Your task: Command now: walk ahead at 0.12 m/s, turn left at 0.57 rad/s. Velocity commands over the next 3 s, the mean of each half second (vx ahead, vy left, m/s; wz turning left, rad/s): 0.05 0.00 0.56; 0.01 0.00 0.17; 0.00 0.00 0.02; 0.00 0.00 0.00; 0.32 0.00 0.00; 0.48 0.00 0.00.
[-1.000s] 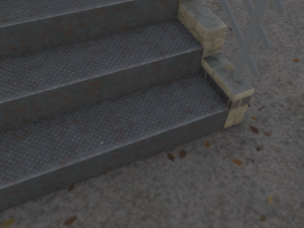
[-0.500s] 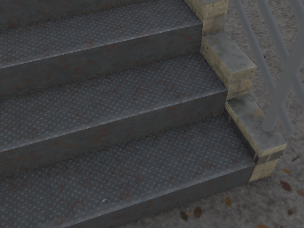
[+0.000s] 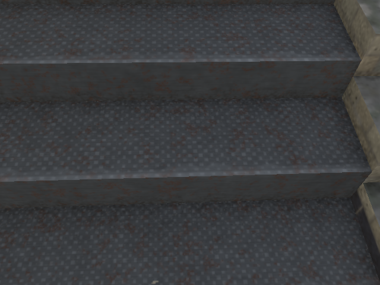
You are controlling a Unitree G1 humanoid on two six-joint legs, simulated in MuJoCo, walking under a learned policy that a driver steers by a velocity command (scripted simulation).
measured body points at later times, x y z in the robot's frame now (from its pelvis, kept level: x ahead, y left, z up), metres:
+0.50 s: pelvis +0.06 -0.07 +0.01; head +0.09 -0.10 +0.45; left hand +0.10 +0.23 -0.08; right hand +0.29 -0.30 -0.11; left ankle -0.02 +0.06 -0.62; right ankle +0.08 -0.16 -0.73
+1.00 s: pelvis +0.03 -0.05 +0.00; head +0.03 -0.04 +0.45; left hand +0.04 +0.22 -0.12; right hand +0.24 -0.24 -0.10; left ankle -0.03 +0.05 -0.73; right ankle +0.08 -0.16 -0.73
